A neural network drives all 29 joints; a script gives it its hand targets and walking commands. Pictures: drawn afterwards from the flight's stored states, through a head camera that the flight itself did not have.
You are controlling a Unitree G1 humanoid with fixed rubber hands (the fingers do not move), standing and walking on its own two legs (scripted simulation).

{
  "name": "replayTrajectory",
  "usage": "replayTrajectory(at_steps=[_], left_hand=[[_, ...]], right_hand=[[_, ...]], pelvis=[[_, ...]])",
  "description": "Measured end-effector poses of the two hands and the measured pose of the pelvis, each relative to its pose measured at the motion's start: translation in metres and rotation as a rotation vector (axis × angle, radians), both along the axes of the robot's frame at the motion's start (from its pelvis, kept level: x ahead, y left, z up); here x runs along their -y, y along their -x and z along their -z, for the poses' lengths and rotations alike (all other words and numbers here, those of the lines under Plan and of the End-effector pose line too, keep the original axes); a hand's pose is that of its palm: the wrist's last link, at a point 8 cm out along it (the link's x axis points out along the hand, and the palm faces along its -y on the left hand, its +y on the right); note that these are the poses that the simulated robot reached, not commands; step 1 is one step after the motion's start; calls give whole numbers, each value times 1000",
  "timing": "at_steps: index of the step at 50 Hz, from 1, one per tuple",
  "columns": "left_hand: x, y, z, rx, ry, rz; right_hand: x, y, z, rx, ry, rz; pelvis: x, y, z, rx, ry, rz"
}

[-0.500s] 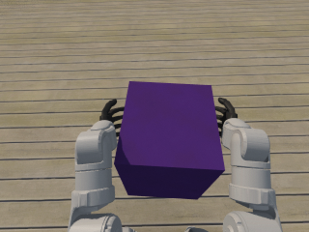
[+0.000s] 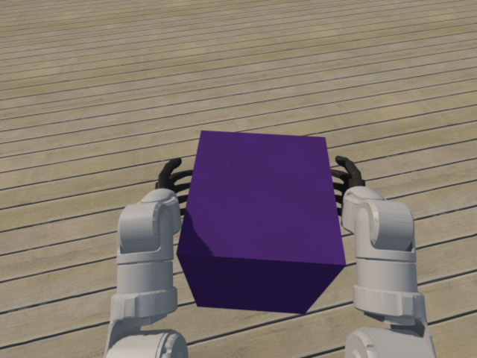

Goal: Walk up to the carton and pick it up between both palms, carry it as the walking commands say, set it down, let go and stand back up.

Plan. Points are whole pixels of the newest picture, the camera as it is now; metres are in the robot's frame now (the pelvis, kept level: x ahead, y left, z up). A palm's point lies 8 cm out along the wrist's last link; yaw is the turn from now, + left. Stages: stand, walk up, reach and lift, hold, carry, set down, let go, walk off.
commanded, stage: carry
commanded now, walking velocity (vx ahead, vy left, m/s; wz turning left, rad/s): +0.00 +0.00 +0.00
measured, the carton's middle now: (256, 228) +0.33 -0.01 +0.04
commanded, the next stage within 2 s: none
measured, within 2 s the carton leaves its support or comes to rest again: neither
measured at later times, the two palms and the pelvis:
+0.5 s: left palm (164, 301) +0.19 +0.12 +0.09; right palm (370, 250) +0.25 -0.16 +0.09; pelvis -0.04 -0.08 +0.00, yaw +13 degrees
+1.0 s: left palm out of the picture +0.07 +0.07 +0.09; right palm (360, 248) +0.26 -0.15 +0.09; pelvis -0.05 -0.22 +0.00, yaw +41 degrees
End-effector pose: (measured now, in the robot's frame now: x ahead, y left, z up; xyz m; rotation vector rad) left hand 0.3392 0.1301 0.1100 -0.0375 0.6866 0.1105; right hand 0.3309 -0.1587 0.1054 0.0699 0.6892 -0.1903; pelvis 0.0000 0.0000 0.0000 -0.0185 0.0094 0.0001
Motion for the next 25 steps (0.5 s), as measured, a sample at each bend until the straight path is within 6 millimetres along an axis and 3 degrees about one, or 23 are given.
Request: replayTrajectory(at_steps=[5, 13, 18, 25], left_hand=[[16, 15, 0, 11, 18, 23], [8, 67, -1, 26, 70, -60], [4, 106, 9, 24, 38, -127], [12, 147, 18, 11, 29, -243]], right_hand=[[16, 22, -7, 10, 13, 31], [8, 60, -11, 27, -8, 7], [3, 75, 3, 22, 19, -111], [6, 80, 12, 7, 22, -240]], pelvis=[[4, 17, 0, -2, -12, 11], [20, 27, -9, 3, -19, -14], [41, 31, -3, 3, -8, -78], [79, 45, 1, -7, -4, -229]])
